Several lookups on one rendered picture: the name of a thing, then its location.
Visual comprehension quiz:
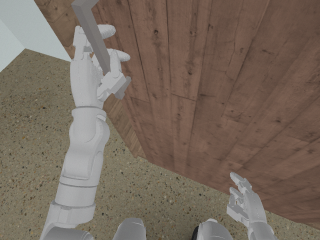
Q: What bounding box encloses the left robot forearm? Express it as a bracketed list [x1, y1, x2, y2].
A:
[39, 106, 110, 240]

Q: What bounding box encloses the left robot upper arm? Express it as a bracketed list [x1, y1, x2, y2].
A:
[43, 226, 94, 240]

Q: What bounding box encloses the left robot hand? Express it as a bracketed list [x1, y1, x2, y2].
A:
[70, 24, 131, 109]

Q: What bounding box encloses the right robot shin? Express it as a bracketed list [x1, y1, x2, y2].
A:
[206, 218, 218, 223]

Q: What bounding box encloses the robot left thigh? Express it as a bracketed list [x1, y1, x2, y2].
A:
[112, 217, 147, 240]

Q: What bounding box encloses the right robot forearm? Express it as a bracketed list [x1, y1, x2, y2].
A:
[247, 222, 278, 240]

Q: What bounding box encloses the handle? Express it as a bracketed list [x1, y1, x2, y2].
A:
[71, 0, 132, 100]

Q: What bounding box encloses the right robot hand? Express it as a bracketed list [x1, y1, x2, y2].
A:
[226, 172, 267, 229]

